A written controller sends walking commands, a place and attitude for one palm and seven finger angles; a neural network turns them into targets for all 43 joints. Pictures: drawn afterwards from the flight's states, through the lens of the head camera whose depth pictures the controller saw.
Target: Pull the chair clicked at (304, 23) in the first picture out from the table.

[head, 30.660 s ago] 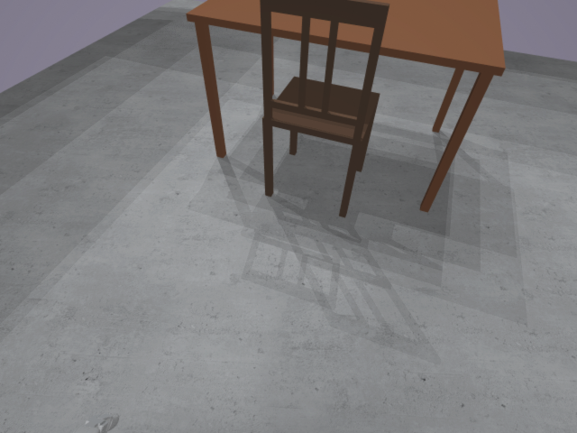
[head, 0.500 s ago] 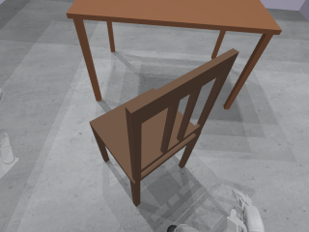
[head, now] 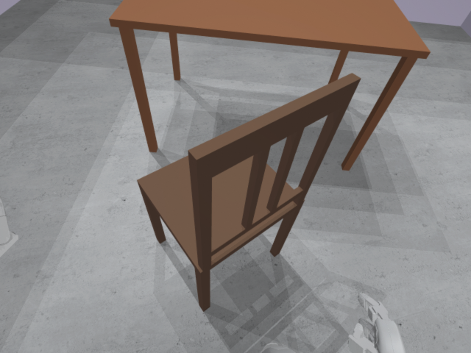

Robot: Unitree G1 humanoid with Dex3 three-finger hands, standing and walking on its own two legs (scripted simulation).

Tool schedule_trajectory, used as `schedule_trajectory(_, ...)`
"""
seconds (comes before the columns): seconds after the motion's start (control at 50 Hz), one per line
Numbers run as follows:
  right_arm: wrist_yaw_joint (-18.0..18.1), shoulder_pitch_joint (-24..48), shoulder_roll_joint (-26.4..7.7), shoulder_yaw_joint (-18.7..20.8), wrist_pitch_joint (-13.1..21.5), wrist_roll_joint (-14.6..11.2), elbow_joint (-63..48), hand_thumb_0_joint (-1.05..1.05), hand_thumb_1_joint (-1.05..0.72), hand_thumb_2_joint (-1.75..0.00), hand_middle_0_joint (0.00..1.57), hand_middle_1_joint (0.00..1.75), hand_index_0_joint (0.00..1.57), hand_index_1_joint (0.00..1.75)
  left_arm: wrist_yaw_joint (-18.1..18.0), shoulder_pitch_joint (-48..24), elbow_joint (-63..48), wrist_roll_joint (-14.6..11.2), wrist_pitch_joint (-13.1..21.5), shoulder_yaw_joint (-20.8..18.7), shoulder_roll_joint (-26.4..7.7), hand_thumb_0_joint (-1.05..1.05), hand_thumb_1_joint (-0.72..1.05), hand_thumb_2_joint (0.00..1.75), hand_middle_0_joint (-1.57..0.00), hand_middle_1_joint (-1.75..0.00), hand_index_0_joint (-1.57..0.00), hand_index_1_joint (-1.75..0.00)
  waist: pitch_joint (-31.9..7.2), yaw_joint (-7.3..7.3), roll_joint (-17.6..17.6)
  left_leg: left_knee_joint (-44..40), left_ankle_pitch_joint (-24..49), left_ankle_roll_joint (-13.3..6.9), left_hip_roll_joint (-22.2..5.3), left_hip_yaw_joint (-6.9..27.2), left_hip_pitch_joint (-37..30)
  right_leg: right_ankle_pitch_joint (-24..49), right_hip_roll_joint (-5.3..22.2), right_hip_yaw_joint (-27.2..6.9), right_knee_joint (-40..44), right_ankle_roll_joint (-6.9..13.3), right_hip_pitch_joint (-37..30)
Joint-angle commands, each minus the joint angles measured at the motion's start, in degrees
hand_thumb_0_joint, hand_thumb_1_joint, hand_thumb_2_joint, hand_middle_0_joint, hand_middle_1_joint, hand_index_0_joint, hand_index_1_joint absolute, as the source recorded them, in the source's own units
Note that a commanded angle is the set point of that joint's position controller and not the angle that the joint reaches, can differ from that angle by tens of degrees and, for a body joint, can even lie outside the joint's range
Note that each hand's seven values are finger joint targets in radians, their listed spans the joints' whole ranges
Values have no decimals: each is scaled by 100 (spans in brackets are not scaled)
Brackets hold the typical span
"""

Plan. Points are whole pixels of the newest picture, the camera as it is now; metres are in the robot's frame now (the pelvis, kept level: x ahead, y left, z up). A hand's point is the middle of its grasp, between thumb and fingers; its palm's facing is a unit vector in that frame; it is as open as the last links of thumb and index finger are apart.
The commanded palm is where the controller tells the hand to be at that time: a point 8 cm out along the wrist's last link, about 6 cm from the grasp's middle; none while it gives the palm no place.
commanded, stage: step back with the hand held close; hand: left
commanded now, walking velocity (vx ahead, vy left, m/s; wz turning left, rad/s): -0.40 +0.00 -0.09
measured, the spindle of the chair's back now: (253, 191) +0.46 -0.03 -0.07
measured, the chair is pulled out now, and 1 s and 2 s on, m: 0.54 0.54 0.54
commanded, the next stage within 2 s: stop stepping back and stand still in 0.54 s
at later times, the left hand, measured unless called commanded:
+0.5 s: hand out of the picture +0.15 +0.25 +0.21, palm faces +0.36 -0.84 -0.42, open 7.4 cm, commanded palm +0.10 +0.30 +0.19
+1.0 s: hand out of the picture +0.05 +0.23 +0.17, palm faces +0.35 -0.84 -0.41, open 7.4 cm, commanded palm -0.01 +0.27 +0.19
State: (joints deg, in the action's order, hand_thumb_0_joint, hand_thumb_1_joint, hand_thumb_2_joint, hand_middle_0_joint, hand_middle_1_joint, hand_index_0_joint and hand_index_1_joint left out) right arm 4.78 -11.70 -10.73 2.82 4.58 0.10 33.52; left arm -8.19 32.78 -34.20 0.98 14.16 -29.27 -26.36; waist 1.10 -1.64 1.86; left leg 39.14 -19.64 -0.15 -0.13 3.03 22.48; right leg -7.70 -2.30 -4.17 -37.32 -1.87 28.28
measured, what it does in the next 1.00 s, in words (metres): walks backwards: right foot, then left foot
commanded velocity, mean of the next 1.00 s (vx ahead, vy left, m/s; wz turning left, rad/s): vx -0.16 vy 0.05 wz -0.03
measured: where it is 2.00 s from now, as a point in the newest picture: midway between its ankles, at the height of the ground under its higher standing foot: outside the picture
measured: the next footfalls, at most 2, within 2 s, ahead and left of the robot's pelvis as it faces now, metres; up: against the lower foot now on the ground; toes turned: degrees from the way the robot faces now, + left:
right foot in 0.62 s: -0.17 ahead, -0.12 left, +0.00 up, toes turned -5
left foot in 0.96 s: -0.15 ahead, +0.10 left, +0.00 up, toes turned -3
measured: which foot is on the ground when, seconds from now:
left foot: down 0.00-0.68, up 0.70-0.94, down 0.96-1.00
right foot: down 0.00-0.24, up 0.26-0.60, down 0.62-1.00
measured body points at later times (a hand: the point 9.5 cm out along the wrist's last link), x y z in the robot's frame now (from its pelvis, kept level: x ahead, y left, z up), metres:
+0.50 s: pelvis -0.07 +0.01 +0.03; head -0.04 +0.05 +0.47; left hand +0.13 +0.30 +0.23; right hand +0.10 -0.21 -0.05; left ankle -0.02 +0.12 -0.72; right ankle -0.17 -0.13 -0.67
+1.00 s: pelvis -0.17 -0.01 +0.02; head -0.18 +0.00 +0.47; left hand +0.03 +0.27 +0.19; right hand -0.09 -0.31 -0.07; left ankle -0.20 +0.10 -0.72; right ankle -0.21 -0.12 -0.72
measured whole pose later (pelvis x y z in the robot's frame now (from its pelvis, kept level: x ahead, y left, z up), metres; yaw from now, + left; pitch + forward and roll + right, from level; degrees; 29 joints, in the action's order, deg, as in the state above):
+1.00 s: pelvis -0.17 -0.01 +0.02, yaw -5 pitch +1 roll +0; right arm 5.2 -17.3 -16.0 3.4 6.2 -1.4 39.4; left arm -9.2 31.4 -24.3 -2.1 11.6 -22.1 -21.2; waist -3.3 -1.6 1.6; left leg 24.2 -16.3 -0.7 0.2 -2.4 9.4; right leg -16.5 0.9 2.9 -27.2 0.5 11.5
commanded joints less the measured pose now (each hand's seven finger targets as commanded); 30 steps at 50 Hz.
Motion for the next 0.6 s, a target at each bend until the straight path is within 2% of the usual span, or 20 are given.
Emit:
schedule_trajectory(0.0,-13,410,-846,397,278,3,-745,0,-90,-90,20,30,20,30,-65,14,-757,-73,318,-618,-677,0,90,90,-20,-30,-20,-30,-852,67,-151,-782,-400,-288,-485,123,1782,1863,693,-1049,170,374,-2378)
schedule_trajectory(0.04,-68,348,-752,360,181,67,-618,0,-90,-90,20,30,20,30,-47,-78,-467,-98,273,-410,-658,0,90,90,-20,-30,-20,-30,-632,-1,499,-80,-681,-44,-58,-117,934,1226,1419,-1809,1480,685,-1332)
schedule_trajectory(0.06,-89,373,-706,337,122,101,-546,0,-90,-90,20,30,20,30,-62,-120,-424,-86,258,-370,-726,0,90,90,-20,-30,-20,-30,-637,-23,580,320,-458,30,-17,-179,502,1551,1642,-1842,1786,826,-1049)
schedule_trajectory(0.08,-96,401,-676,342,83,88,-503,0,-90,-90,20,30,20,30,-58,-207,-439,-76,247,-276,-718,0,90,90,-20,-30,-20,-30,-836,-33,779,678,-391,53,8,-151,260,1808,1723,-1724,1873,885,-1037)
schedule_trajectory(0.1,-93,440,-673,356,53,40,-521,0,-90,-90,20,30,20,30,-62,-222,-525,-92,224,-327,-814,0,90,90,-20,-30,-20,-30,-1092,0,1018,834,-509,29,10,-95,69,1478,1743,-1618,1951,892,-1060)
schedule_trajectory(0.12,-65,536,-655,340,30,40,-537,0,-90,-90,20,30,20,30,-88,-182,-529,-81,214,-476,-954,0,90,90,-20,-30,-20,-30,-1139,43,1020,748,-515,-1,-5,-59,-39,1198,1689,-1427,1980,903,-1006)
schedule_trajectory(0.16,-48,513,-608,272,-29,-18,-625,0,-90,-90,20,30,20,30,-106,242,-749,-171,190,-564,-937,0,90,90,-20,-30,-20,-30,-1311,64,917,-353,-249,-52,-100,-160,-444,593,1406,-972,1728,705,-1012)
schedule_trajectory(0.18,-26,499,-662,255,-36,-30,-626,0,-90,-90,20,30,20,30,-117,346,-946,-217,217,-628,-982,0,90,90,-20,-30,-20,-30,-1310,16,511,-1241,205,-117,-157,-190,-696,448,1082,-681,1390,480,-943)
schedule_trajectory(0.2,7,577,-822,272,14,-31,-691,0,-90,-90,20,30,20,30,-111,319,-1300,-236,289,-600,-934,0,90,90,-20,-30,-20,-30,-1206,22,-534,-2021,675,-390,-781,539,-554,220,447,-244,519,175,-870)
schedule_trajectory(0.22,53,794,-947,335,104,23,-778,0,-90,-90,20,30,20,30,-142,240,-1572,-124,351,-770,-1060,0,90,90,-20,-30,-20,-30,-1252,104,-2071,-2359,1304,-699,-1685,1218,80,-295,-66,335,-774,-32,-1241)
schedule_trajectory(0.24,51,699,-758,350,278,77,-783,0,-90,-90,20,30,20,30,-162,93,-1683,-95,365,-841,-1088,0,90,90,-20,-30,-20,-30,-1383,28,-2286,-2509,1370,-964,-2139,1289,669,-1553,-184,218,-2111,-24,-1402)
schedule_trajectory(0.26,49,602,-780,317,453,159,-716,0,-90,-90,20,30,20,30,-189,-89,-1809,-106,401,-823,-1037,0,90,90,-20,-30,-20,-30,-1180,5,-2343,-2588,1205,-1103,-2293,1319,974,-1770,-161,-23,-3065,1,-1192)
schedule_trajectory(0.28,39,567,-725,296,548,142,-612,0,-90,-90,20,30,20,30,-226,-186,-1866,-181,377,-712,-940,0,90,90,-20,-30,-20,-30,-972,25,-1887,-2295,1848,-1067,-2159,1073,727,-1802,-102,-141,-3134,52,-810)
schedule_trajectory(0.3,17,460,-718,303,620,88,-534,0,-90,-90,20,30,20,30,-222,-114,-1944,-317,364,-472,-725,0,90,90,-20,-30,-20,-30,-990,101,-1582,-1871,3167,-874,-1865,597,-377,-1923,-24,-19,-2539,84,-251)
schedule_trajectory(0.32,15,484,-746,319,696,58,-483,0,-90,-90,20,30,20,30,-204,-273,-2011,-359,366,-305,-660,0,90,90,-20,-30,-20,-30,-1109,119,-1374,-1668,3917,-708,-1741,343,-1182,-1955,4,193,-2098,52,-12)
schedule_trajectory(0.38,-160,232,-675,255,757,27,-260,0,-90,-90,20,30,20,30,-108,-104,-1323,-261,265,38,-420,0,90,90,-20,-30,-20,-30,-1153,58,-1535,-1677,4823,-553,-1526,206,-2386,-1821,57,489,-1047,54,227)
schedule_trajectory(0.46,-195,400,-745,166,682,141,-201,0,-90,-90,20,30,20,30,-44,-381,-588,-285,114,119,-448,0,90,90,-20,-30,-20,-30,-848,52,-1647,-2124,4011,-607,-1727,413,-1910,-1764,83,472,-125,60,-446)
schedule_trajectory(0.52,-233,513,-775,137,580,136,-359,0,-90,-90,20,30,20,30,5,-69,-678,-365,93,-174,-752,0,90,90,-20,-30,-20,-30,-1090,146,-1453,-2282,3094,-571,-1631,425,-1496,-1355,44,541,628,75,-1165)
schedule_trajectory(0.54,-262,605,-749,109,557,101,-480,0,-90,-90,20,30,20,30,37,120,-788,-455,113,-219,-739,0,90,90,-20,-30,-20,-30,-1250,232,-1388,-2191,2797,-550,-1593,372,-1449,-1049,96,494,1003,90,-1463)
schedule_trajectory(0.58,-310,714,-758,79,466,32,-683,0,-90,-90,20,30,20,30,96,413,-1149,-529,176,-522,-1041,0,90,90,-20,-30,-20,-30,-1455,366,-1054,-1855,2060,-389,-1387,124,-1101,-102,225,530,1699,92,-2094)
